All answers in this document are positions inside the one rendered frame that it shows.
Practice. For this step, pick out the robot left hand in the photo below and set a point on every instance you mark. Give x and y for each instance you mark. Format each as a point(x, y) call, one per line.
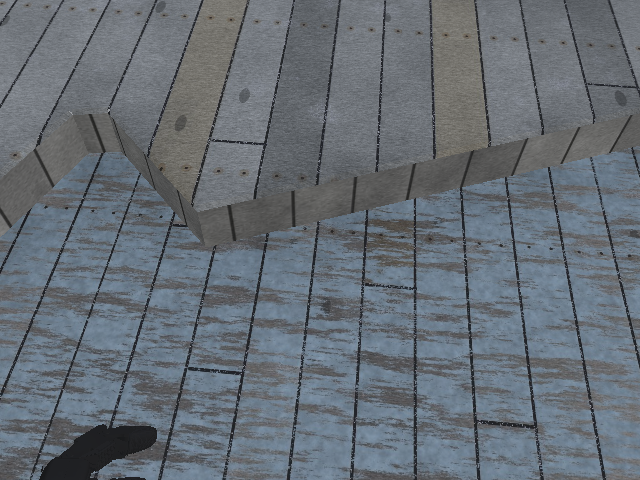
point(97, 448)

